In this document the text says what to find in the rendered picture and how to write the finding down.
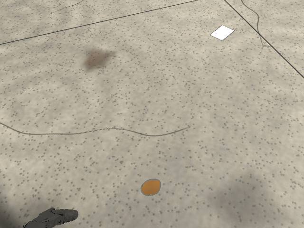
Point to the robot left hand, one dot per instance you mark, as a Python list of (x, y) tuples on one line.
[(52, 217)]

